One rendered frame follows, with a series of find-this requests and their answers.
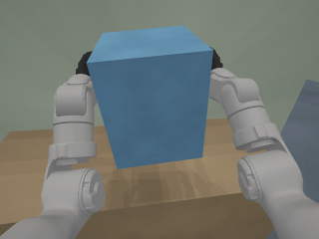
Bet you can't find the pedestal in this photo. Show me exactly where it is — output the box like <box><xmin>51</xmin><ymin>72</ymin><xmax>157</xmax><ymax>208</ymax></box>
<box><xmin>0</xmin><ymin>118</ymin><xmax>274</xmax><ymax>239</ymax></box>

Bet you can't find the robot left forearm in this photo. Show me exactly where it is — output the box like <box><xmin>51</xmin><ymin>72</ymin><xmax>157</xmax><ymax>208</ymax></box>
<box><xmin>41</xmin><ymin>74</ymin><xmax>97</xmax><ymax>208</ymax></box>

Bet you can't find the robot right forearm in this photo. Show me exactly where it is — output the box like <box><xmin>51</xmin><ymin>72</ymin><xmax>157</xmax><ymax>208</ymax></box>
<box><xmin>208</xmin><ymin>68</ymin><xmax>304</xmax><ymax>190</ymax></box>

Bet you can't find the left robot upper arm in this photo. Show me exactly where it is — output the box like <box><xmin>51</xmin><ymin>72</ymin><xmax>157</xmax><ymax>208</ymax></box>
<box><xmin>0</xmin><ymin>167</ymin><xmax>106</xmax><ymax>239</ymax></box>

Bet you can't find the robot right hand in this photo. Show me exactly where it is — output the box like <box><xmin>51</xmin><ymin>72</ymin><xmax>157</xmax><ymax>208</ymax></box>
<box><xmin>210</xmin><ymin>47</ymin><xmax>223</xmax><ymax>70</ymax></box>

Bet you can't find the robot left hand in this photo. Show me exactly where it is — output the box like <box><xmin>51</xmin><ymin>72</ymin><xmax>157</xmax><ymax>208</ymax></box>
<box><xmin>76</xmin><ymin>51</ymin><xmax>93</xmax><ymax>77</ymax></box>

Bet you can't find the right robot upper arm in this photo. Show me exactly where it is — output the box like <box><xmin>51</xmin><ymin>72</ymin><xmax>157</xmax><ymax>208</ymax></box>
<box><xmin>237</xmin><ymin>148</ymin><xmax>319</xmax><ymax>239</ymax></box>

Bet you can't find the carton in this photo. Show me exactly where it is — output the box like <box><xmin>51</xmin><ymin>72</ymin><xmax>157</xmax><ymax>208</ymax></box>
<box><xmin>86</xmin><ymin>25</ymin><xmax>213</xmax><ymax>169</ymax></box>

